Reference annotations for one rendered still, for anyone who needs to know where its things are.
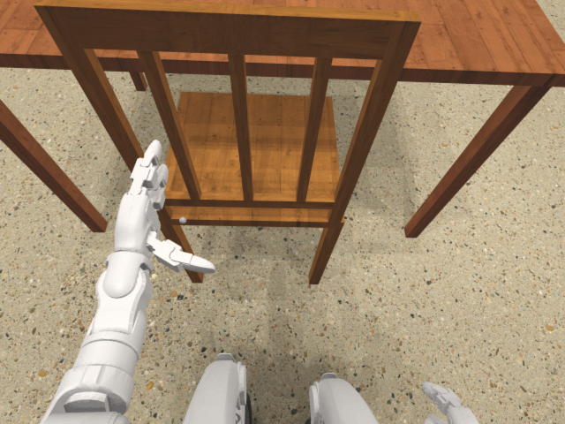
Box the chair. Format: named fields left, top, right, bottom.
left=34, top=0, right=422, bottom=284

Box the robot left thigh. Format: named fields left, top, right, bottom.
left=183, top=360, right=246, bottom=424

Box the robot right thigh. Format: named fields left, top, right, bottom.
left=309, top=378, right=379, bottom=424

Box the robot thigh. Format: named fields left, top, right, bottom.
left=309, top=378, right=379, bottom=424
left=183, top=360, right=246, bottom=424

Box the table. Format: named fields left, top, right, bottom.
left=0, top=0, right=565, bottom=238

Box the left robot hand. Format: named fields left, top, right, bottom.
left=115, top=140, right=215, bottom=273

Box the robot left forearm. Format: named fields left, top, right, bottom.
left=39, top=251, right=153, bottom=424

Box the right robot hand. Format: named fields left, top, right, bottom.
left=422, top=382, right=479, bottom=424

